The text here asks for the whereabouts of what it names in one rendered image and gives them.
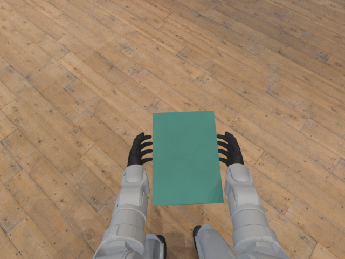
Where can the robot right forearm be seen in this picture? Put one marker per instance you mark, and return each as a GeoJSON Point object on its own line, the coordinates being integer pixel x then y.
{"type": "Point", "coordinates": [248, 217]}

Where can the robot left forearm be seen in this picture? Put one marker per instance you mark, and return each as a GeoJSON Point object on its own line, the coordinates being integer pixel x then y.
{"type": "Point", "coordinates": [126, 229]}

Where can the right robot hand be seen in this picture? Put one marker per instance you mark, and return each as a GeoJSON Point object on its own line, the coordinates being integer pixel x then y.
{"type": "Point", "coordinates": [233, 154]}

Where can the carton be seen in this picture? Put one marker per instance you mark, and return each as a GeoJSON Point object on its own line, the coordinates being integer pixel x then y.
{"type": "Point", "coordinates": [186, 168]}

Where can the right robot thigh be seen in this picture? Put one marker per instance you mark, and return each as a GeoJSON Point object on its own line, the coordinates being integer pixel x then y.
{"type": "Point", "coordinates": [211, 245]}

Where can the left robot shin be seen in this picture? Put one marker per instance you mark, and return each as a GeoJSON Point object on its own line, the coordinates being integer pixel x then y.
{"type": "Point", "coordinates": [152, 236]}

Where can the left robot hand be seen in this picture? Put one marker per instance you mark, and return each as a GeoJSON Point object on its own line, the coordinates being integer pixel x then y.
{"type": "Point", "coordinates": [136, 154]}

